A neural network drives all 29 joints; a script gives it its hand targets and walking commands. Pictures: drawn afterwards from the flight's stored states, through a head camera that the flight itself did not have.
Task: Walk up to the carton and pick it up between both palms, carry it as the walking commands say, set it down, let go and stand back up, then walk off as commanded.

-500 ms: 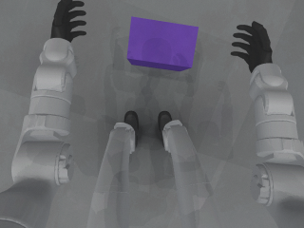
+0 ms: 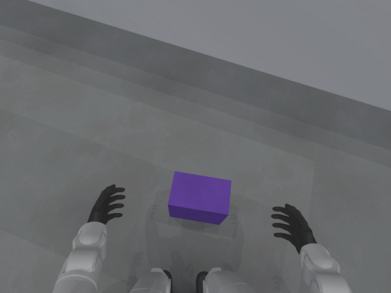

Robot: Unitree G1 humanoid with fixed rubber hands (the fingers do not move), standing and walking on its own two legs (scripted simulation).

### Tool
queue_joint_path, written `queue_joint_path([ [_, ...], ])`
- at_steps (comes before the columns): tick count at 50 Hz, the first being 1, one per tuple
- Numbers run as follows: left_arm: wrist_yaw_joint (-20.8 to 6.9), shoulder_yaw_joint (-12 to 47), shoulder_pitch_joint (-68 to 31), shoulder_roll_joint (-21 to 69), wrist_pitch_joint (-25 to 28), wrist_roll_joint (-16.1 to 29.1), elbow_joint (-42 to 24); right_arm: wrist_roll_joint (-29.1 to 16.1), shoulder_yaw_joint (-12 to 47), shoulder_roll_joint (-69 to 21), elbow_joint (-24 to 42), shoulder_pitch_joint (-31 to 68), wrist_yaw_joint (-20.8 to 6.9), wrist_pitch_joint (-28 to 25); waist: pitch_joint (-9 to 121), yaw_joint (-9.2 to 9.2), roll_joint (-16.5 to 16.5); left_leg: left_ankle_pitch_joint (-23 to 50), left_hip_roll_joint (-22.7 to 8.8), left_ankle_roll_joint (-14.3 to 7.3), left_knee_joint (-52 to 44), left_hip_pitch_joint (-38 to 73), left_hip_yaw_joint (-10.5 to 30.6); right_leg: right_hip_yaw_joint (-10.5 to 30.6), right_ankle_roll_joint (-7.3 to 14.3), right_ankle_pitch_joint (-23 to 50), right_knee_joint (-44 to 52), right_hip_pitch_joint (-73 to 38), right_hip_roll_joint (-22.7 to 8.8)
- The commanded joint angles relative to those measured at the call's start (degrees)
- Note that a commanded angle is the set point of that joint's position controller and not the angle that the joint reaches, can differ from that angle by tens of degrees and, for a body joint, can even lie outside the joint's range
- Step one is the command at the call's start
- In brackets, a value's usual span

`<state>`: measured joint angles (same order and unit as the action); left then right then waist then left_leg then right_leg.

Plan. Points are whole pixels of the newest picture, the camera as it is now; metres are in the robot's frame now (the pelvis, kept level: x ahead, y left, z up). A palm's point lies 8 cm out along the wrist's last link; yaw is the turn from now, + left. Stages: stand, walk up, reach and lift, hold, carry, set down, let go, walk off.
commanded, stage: let go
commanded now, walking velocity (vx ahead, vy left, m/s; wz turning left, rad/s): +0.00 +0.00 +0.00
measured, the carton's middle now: (198, 199) +0.44 -0.07 -0.64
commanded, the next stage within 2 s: stand in 0.66 s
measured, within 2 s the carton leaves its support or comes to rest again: neither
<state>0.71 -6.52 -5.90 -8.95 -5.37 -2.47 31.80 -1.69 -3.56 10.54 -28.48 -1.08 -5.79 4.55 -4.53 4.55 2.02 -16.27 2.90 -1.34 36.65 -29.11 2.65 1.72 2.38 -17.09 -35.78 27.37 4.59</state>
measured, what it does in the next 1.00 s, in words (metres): stands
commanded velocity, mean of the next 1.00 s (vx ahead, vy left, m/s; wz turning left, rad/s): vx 0.00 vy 0.00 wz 0.00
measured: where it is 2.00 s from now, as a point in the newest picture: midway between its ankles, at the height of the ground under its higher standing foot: outside the picture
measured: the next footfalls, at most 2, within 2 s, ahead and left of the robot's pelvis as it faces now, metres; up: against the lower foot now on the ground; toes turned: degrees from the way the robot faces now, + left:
none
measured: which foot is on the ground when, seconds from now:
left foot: down 0.00-1.00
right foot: down 0.00-1.00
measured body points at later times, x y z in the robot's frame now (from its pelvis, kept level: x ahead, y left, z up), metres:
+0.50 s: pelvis +0.04 +0.00 +0.02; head +0.06 +0.00 +0.47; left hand +0.21 +0.23 -0.06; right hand +0.21 -0.23 -0.06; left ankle +0.02 +0.10 -0.72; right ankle +0.00 -0.09 -0.72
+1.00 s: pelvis +0.05 -0.01 +0.01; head -0.02 -0.01 +0.46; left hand +0.14 +0.30 -0.08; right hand +0.18 -0.29 -0.08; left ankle +0.02 +0.10 -0.72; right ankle +0.00 -0.09 -0.72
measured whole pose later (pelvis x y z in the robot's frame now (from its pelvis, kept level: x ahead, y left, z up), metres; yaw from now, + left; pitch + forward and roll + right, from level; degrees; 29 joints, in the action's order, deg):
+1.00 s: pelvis +0.05 -0.01 +0.01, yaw +1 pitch -2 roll +0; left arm 0.6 -4.5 17.4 -19.3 0.4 -2.4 45.2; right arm 2.2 -3.0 17.8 -45.0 -14.9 0.3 -0.4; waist 8.0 -0.8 -0.5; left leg -18.1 2.9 -1.4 29.1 -9.3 4.2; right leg 1.1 3.3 -18.6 -26.8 6.6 4.5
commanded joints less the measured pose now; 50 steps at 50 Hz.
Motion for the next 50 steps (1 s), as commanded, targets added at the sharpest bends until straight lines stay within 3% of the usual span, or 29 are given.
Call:
queue_joint_path([
  [1, -1.12, -0.63, 3.26, -5.94, 3.59, 0.6, -8.75, 0.64, -1.06, 7.38, 9.56, -0.17, 1.03, -3.18, 15.84, -1.5, -2.78, 10.61, -2.48, 2.13, -8.61, 17.59, 1.74, 1.38, -3.42, 13.96, 9.73, -11.76, -3.83],
  [2, -1.25, -0.29, 5.01, -6.19, 3.92, 0.71, -9.75, 0.28, -0.51, 7.2, 10.05, -1.21, 1.19, -3.44, 15.76, -1.98, -2.62, 12.11, -2.4, 2.04, -9.18, 18.89, 1.75, 1.26, -3.65, 15.39, 10.04, -13.33, -3.78],
  [6, -2.2, 1.0, 11.06, -6.81, 4.47, 1.56, -12.62, 0.85, -0.26, 7.06, 11.07, -6.49, 1.89, -3.78, 15.94, -1.11, -1.51, 18.17, -2.23, 2.22, -10.72, 23.79, 1.97, 1.17, -3.86, 21.17, 11.22, -18.38, -3.73],
  [14, -3.42, 2.06, 13.46, -8.16, 3.39, 3.8, -16.62, 2.06, -1.07, 7.5, 12.55, -8.28, 2.31, -2.46, 12.76, -0.97, -2.34, 21.47, -2.39, 2.58, -12.35, 28.78, 1.93, 0.1, -3.32, 22.46, 12.85, -20.32, -2.86],
  [24, -3.93, 2.32, 16.99, -8.7, -0.52, 3.81, -14.58, 2.72, -0.23, 8.39, 11.01, -9.78, 2.77, 4.0, 4.39, -3.69, -1.93, 20.64, -1.9, 1.92, -12.9, 28.04, 0.84, 0.26, -3.09, 20.47, 13.79, -21.29, -2.33],
  [32, -2.89, 2.02, 16.3, -9.96, 1.1, 2.58, -12.22, 3.59, -0.12, 8.54, 11.98, -8.49, 4.47, 6.08, 8.54, -5.08, -1.96, 24.98, -2.16, 1.64, -9.72, 29.26, 0.54, 0.88, -3.16, 23.87, 10.76, -20.59, -2.87],
  [33, -0.92, -0.62, 17.96, -17.33, 2.53, 0.16, -3.15, 2.92, -2.06, 14.46, 2.28, -7.35, 6.13, 1.6, 16.29, -5.43, -4.53, 25.1, -6.13, 0.97, -7.1, 25.67, 3.66, 2.22, -3.94, 24.02, 9.8, -22.02, -7.3],
  [34, -0.24, -0.62, 19.16, -17.78, 3.3, -0.29, -2.53, 3.64, -1.87, 14.83, 1.93, -8.11, 6.23, -0.37, 16.28, -5.4, -5.24, 20.92, -5.67, 0.19, -8.45, 24.47, 4.62, 3.37, -3.48, 21.54, 9.98, -22.65, -7.58],
  [36, -0.19, -0.4, 19.31, -17.33, 4.82, -0.04, -1.48, 3.65, -1.76, 14.28, -0.02, -7.6, 6.09, -2.97, 15.18, -5.8, -2.77, 17.99, -6.0, -0.38, -8.65, 22.92, 5.33, 4.2, -2.5, 19.94, 11.19, -21.12, -7.76],
  [38, -0.26, 0.03, 17.83, -16.84, 5.91, -0.02, 0.1, 3.54, -1.55, 13.81, -2.6, -8.55, 5.98, -4.57, 12.11, -5.01, -1.01, 15.24, -6.01, -0.51, -9.21, 21.03, 6.03, 5.12, -2.0, 18.54, 12.27, -19.04, -8.04],
  [50, 0.34, -0.06, 17.74, -19.28, 8.14, 0.02, 8.61, 3.84, -1.54, 16.55, -11.41, -8.68, 6.75, -7.35, 6.56, -4.61, -2.22, 18.61, -7.77, -1.59, -11.81, 19.24, 7.97, 7.0, -1.28, 18.86, 14.14, -16.24, -8.93],
])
